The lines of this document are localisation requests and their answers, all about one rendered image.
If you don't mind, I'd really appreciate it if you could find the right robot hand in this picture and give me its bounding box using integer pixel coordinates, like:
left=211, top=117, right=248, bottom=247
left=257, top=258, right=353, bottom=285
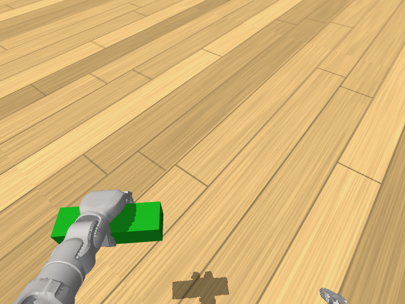
left=320, top=288, right=347, bottom=304

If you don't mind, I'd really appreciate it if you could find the left robot arm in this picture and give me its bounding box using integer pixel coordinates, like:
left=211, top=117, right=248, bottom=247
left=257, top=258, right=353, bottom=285
left=13, top=212, right=109, bottom=304

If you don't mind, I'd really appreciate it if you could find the left robot hand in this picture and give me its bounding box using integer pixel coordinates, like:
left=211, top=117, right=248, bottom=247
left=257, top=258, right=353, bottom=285
left=79, top=189, right=134, bottom=247

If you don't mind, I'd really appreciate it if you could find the carton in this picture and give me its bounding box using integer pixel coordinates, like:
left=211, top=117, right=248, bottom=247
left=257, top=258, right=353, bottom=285
left=51, top=201, right=163, bottom=244

